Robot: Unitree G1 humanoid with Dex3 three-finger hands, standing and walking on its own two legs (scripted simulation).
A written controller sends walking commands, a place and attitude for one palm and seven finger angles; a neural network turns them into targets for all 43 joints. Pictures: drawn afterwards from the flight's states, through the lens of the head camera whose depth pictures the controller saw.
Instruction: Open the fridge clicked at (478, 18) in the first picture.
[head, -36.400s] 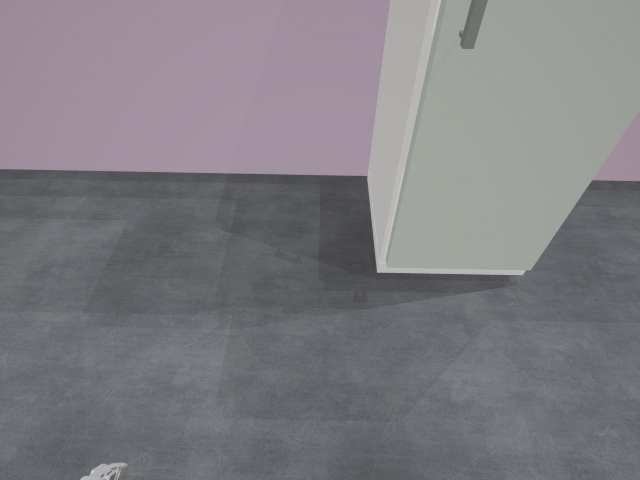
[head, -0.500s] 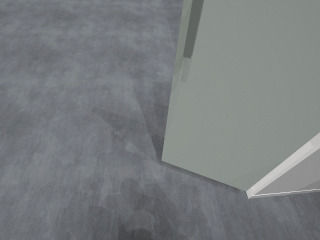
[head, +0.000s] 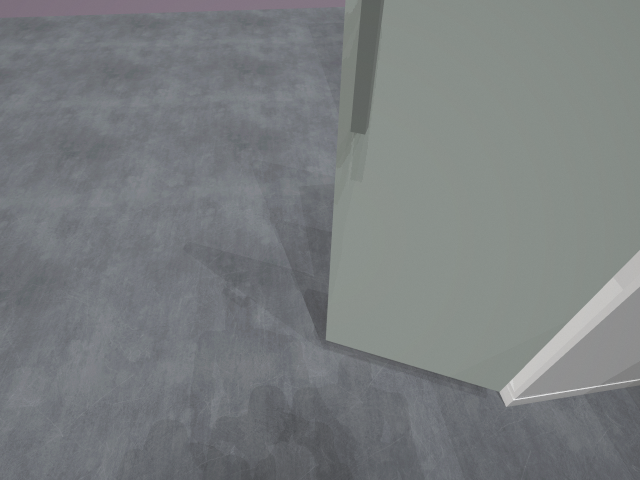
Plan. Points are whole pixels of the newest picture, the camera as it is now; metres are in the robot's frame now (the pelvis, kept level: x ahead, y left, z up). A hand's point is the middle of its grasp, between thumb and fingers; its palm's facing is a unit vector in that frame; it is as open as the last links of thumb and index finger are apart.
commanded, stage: let the arm hang, fingers relaxed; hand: left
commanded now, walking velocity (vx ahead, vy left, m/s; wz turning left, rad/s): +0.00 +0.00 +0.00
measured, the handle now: (371, 48) +0.60 -0.03 +0.26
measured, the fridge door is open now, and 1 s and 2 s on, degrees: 64 64 64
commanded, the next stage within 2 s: look to check the result in 0.14 s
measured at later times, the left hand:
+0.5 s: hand out of the picture +0.00 +0.16 -0.18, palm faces +0.03 -0.98 -0.18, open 7.3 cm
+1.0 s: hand out of the picture +0.02 +0.16 -0.18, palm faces +0.02 -0.98 -0.17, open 7.3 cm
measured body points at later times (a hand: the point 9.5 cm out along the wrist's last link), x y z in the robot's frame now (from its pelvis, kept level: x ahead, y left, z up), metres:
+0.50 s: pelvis +0.01 +0.00 +0.00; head +0.04 +0.00 +0.45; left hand +0.00 +0.22 -0.16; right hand +0.01 -0.22 -0.16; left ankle +0.00 +0.08 -0.74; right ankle -0.02 -0.13 -0.74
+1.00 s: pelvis +0.03 -0.01 +0.00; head +0.05 -0.01 +0.45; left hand +0.02 +0.21 -0.16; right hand +0.02 -0.23 -0.16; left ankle +0.00 +0.08 -0.74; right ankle -0.02 -0.13 -0.74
